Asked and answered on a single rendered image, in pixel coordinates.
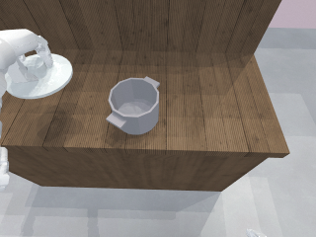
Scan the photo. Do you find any pot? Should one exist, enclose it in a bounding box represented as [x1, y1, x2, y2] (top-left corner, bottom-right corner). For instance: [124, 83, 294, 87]
[106, 76, 160, 135]

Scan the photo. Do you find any knob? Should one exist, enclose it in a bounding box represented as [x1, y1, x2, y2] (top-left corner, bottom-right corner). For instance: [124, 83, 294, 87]
[23, 56, 47, 76]

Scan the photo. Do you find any robot left upper arm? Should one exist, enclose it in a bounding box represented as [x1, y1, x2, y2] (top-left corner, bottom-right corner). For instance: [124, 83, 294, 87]
[0, 146, 10, 192]

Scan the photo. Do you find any table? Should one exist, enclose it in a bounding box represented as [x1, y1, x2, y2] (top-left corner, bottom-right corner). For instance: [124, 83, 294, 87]
[0, 0, 290, 192]

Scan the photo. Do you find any robot left hand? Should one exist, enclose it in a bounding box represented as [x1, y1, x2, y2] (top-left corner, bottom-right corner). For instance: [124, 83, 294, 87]
[0, 29, 53, 84]

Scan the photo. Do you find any robot left forearm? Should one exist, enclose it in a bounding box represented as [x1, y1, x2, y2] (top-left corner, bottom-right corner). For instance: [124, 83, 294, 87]
[0, 38, 16, 138]

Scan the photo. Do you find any lid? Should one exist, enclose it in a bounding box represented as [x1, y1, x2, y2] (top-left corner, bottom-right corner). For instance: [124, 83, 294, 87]
[5, 53, 73, 100]

